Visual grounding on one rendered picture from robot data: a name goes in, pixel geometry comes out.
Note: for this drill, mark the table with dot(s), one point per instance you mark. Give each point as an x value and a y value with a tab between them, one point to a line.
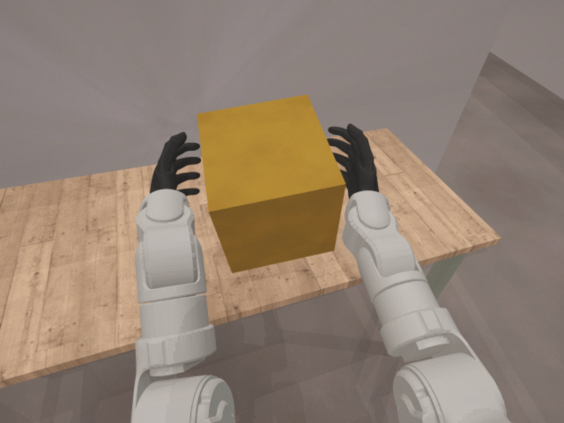
68	284

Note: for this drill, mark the robot right upper arm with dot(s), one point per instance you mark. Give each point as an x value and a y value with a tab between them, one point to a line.
453	388

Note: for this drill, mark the robot left upper arm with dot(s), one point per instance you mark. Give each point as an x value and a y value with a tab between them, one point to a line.
196	399

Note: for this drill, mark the left robot hand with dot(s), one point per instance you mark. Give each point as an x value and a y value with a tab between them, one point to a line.
164	175

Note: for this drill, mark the right robot hand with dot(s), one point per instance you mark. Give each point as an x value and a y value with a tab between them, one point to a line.
360	166

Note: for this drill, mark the robot left forearm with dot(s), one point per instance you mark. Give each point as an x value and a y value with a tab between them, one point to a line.
175	330

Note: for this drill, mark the robot right forearm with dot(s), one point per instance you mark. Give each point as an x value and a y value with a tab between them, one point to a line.
413	324

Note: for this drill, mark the carton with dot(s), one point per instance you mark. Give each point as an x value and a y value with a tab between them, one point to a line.
274	189

